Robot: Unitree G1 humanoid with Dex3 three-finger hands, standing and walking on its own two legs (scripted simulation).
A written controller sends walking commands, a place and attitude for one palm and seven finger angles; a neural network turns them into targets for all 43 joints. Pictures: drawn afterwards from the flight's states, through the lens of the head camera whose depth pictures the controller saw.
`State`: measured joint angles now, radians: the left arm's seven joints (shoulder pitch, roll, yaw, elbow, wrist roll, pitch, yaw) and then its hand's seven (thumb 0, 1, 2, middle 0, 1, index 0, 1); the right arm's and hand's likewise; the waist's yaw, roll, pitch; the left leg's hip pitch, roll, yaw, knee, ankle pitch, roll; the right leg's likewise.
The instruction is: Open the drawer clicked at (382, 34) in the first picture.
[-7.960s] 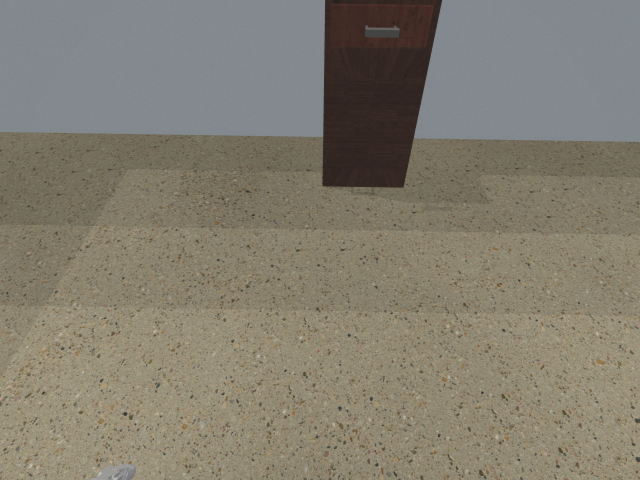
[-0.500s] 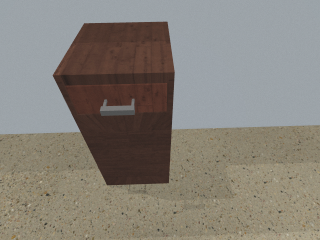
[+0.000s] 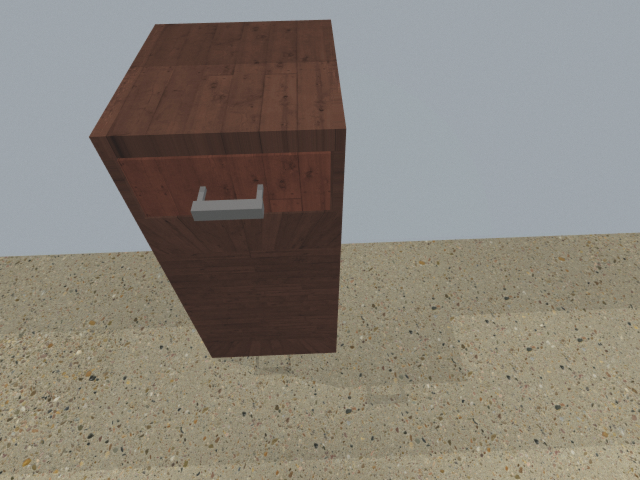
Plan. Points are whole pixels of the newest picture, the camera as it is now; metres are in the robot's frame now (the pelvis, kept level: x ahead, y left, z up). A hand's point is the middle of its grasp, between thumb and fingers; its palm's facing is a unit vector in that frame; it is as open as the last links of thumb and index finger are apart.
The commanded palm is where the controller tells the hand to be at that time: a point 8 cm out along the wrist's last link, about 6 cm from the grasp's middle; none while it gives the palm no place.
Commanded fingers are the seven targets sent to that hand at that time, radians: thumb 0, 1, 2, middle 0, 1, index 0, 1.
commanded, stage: look again from close up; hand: left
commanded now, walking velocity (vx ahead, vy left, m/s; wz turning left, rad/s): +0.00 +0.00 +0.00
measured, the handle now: (229, 200) +0.57 +0.18 -0.01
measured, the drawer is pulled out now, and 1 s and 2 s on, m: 0.00 0.00 0.00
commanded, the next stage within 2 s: raise the hand with hooked fingers in 0.38 s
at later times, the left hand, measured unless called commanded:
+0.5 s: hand out of the picture +0.02 +0.17 -0.18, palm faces +0.00 -0.98 -0.18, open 7.4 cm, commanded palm +0.12 +0.22 -0.06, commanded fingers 0.00 0.85 0.88 -0.20 -0.33 -0.20 -0.33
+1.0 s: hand (170, 457) +0.17 +0.20 -0.06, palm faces -0.05 -0.08 -1.00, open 9.1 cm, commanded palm +0.18 +0.22 +0.01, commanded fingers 0.00 0.27 0.63 -0.25 -0.70 -0.25 -0.70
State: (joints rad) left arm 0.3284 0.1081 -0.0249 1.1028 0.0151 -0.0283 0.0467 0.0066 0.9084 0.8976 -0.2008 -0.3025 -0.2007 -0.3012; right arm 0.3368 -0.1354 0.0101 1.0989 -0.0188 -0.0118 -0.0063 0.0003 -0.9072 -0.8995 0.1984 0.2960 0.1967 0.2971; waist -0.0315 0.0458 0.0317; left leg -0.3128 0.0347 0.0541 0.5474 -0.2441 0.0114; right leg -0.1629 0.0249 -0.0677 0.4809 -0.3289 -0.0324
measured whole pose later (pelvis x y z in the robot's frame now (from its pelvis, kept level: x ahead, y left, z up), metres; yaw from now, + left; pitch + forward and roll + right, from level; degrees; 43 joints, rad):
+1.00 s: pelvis +0.00 -0.04 -0.04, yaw -1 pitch +10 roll +3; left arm 0.43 0.33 -0.10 0.07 1.10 -0.02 0.49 0.00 0.48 0.72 -0.25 -0.57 -0.25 -0.57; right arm 0.05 -0.26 -0.04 0.56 -0.06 0.06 -0.01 0.01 -0.90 -0.90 0.20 0.30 0.20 0.30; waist 0.13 -0.01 -0.12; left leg -0.64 0.00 0.02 0.83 -0.36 -0.01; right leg -0.61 0.05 -0.04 0.90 -0.47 -0.10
